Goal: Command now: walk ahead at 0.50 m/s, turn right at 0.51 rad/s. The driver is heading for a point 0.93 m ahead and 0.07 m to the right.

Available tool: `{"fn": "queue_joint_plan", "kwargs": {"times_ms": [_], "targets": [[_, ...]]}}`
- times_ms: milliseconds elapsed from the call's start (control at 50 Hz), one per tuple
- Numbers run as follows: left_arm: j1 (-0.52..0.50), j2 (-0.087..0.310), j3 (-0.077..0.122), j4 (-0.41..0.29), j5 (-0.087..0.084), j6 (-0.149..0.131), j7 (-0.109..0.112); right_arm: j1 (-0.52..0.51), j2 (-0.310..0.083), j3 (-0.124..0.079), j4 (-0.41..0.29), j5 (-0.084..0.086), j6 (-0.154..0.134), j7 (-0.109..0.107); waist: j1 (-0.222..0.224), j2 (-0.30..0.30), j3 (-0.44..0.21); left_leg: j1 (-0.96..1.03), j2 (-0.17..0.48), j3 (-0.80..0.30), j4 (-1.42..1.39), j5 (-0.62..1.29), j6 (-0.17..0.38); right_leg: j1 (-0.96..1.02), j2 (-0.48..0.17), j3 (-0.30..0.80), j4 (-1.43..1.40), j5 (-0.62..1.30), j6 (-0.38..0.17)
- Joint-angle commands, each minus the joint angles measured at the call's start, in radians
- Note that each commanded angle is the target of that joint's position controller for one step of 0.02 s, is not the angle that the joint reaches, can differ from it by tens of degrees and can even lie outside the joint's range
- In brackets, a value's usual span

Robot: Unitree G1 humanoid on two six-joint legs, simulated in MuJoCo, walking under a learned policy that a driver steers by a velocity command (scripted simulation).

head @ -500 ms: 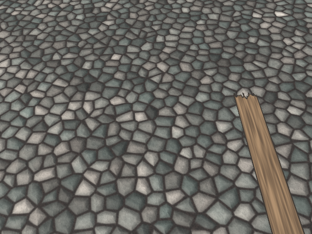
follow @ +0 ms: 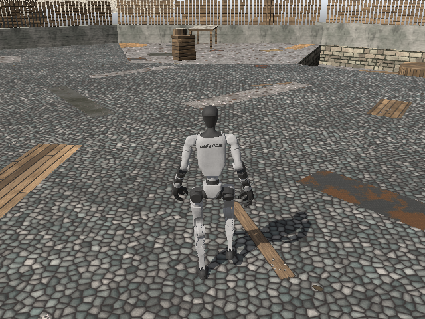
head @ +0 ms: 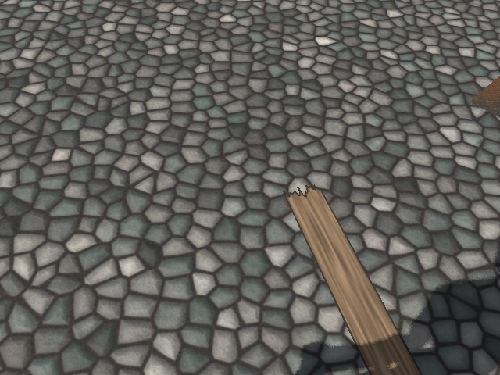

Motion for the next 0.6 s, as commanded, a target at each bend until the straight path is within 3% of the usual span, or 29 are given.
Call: {"fn": "queue_joint_plan", "kwargs": {"times_ms": [20, 100, 140, 180, 200, 220, 240, 260, 280, 300, 320, 340, 360, 400, 440, 500, 600], "targets": [[-0.087, -0.014, -0.017, -0.087, 0.0, -0.008, -0.017, -0.012, -0.088, -0.016, -0.041, -0.001, -0.015, -0.001, 0.01, 0.127, 0.055, -0.004, 0.252, -0.078, -0.113, 0.361, 0.089, -0.057, -0.013, -0.019, -0.134, 0.11, 0.005], [-0.211, -0.012, -0.029, -0.141, 0.005, -0.01, -0.029, 0.038, -0.128, -0.027, -0.011, -0.002, -0.008, -0.008, -0.018, 0.122, 0.083, 0.051, 0.281, -0.014, -0.097, 0.436, 0.079, 0.011, 0.006, -0.094, -0.322, 0.112, -0.035], [-0.226, 0.0, -0.027, -0.155, 0.008, -0.01, -0.027, 0.056, -0.142, -0.03, 0.004, -0.003, 0.003, -0.013, -0.015, 0.122, 0.077, 0.111, 0.291, 0.019, -0.037, 0.588, 0.067, 0.049, 0.035, -0.127, -0.373, 0.047, -0.068], [-0.179, 0.018, -0.018, -0.148, 0.012, -0.009, -0.017, 0.059, -0.174, -0.037, 0.014, -0.004, 0.017, -0.019, 0.015, 0.146, 0.03, 0.156, 0.295, 0.054, 0.109, 0.894, 0.056, 0.151, 0.1, -0.167, -0.396, -0.06, -0.11], [-0.102, 0.035, -0.009, -0.129, 0.011, -0.013, -0.011, 0.059, -0.19, -0.041, 0.016, -0.005, 0.028, -0.021, 0.049, 0.15, -0.018, 0.164, 0.295, 0.064, 0.243, 0.988, 0.056, 0.238, 0.139, -0.174, -0.415, -0.105, -0.136], [0.027, 0.057, 0.006, -0.09, 0.015, -0.023, -0.001, 0.052, -0.201, -0.043, 0.012, -0.002, 0.038, -0.02, 0.105, 0.133, -0.094, 0.109, 0.287, 0.076, 0.438, 0.932, 0.044, 0.405, 0.172, -0.162, -0.48, -0.093, -0.166], [0.192, 0.124, 0.035, -0.041, 0.026, -0.028, 0.016, 0.042, -0.19, -0.039, -0.01, -0.004, 0.039, -0.017, 0.178, 0.06, -0.191, -0.083, 0.263, 0.081, 0.719, 0.66, 0.012, 0.66, 0.09, -0.016, -0.538, -0.141, -0.212], [0.163, 0.251, 0.068, -0.066, 0.01, -0.018, 0.029, 0.058, -0.074, -0.017, -0.095, 0.012, 0.027, 0.003, 0.108, -0.234, -0.287, -0.57, 0.055, 0.061, 1.133, -0.241, -0.063, 1.001, -0.234, 0.551, -0.615, -0.174, -0.36], [0.204, 0.258, 0.069, -0.089, -0.01, -0.003, 0.037, -0.041, -0.162, -0.031, -0.127, 0.003, 0.014, 0.009, 0.161, -0.058, -0.335, -0.689, 0.008, -0.173, 1.235, -0.286, -0.064, 0.998, -0.293, 0.746, -0.732, -0.078, -0.405], [0.163, 0.221, 0.06, -0.067, -0.016, -0.001, 0.049, -0.121, -0.14, -0.025, -0.148, 0.009, 0.004, 0.013, 0.14, 0.009, -0.194, -0.742, 0.075, -0.221, 1.198, -0.186, -0.051, 0.902, -0.264, 0.566, -0.735, -0.009, -0.375], [0.119, 0.159, 0.045, -0.056, -0.025, -0.008, 0.052, -0.099, -0.129, -0.019, -0.137, 0.012, -0.006, 0.011, 0.085, 0.062, -0.074, -0.687, 0.117, -0.215, 1.069, -0.12, -0.046, 0.725, -0.222, 0.459, -0.753, 0.103, -0.326], [0.081, 0.127, 0.034, -0.056, -0.025, -0.019, 0.054, -0.102, -0.124, -0.021, -0.135, -0.002, 0.002, 0.01, 0.043, 0.082, -0.028, -0.627, 0.143, -0.226, 0.981, -0.114, -0.049, 0.63, -0.16, 0.38, -0.759, 0.198, -0.285], [0.04, 0.105, 0.026, -0.065, -0.031, -0.026, 0.055, -0.064, -0.117, -0.019, -0.122, -0.021, 0.023, 0.009, 0.008, 0.086, -0.024, -0.552, 0.145, -0.223, 0.948, -0.102, -0.059, 0.549, -0.12, 0.326, -0.785, 0.226, -0.268], [0.048, 0.076, 0.012, -0.056, -0.029, -0.053, 0.047, -0.012, -0.098, -0.015, -0.101, -0.032, 0.056, 0.018, -0.018, 0.055, -0.037, -0.485, 0.147, -0.203, 0.887, -0.1, -0.068, 0.493, -0.103, 0.258, -0.804, 0.348, -0.269], [0.087, 0.084, 0.011, -0.028, -0.026, -0.07, 0.042, -0.045, -0.081, -0.011, -0.101, -0.026, 0.066, 0.029, -0.01, 0.042, -0.018, -0.496, 0.152, -0.18, 0.798, -0.016, -0.07, 0.477, -0.077, 0.194, -0.849, 0.337, -0.242], [0.15, 0.094, 0.008, 0.001, -0.026, -0.08, 0.038, -0.166, -0.086, -0.013, -0.13, -0.014, 0.07, 0.037, 0.034, 0.023, 0.019, -0.583, 0.159, -0.173, 0.675, 0.121, -0.057, 0.541, -0.067, 0.144, -0.881, 0.352, -0.182], [0.204, 0.088, -0.004, 0.033, -0.015, -0.09, 0.048, -0.285, -0.077, -0.008, -0.156, 0.001, 0.067, 0.046, 0.08, 0.006, 0.056, -0.645, 0.11, -0.188, 0.52, 0.239, -0.025, 0.661, -0.089, 0.061, -0.909, 0.344, -0.131]]}}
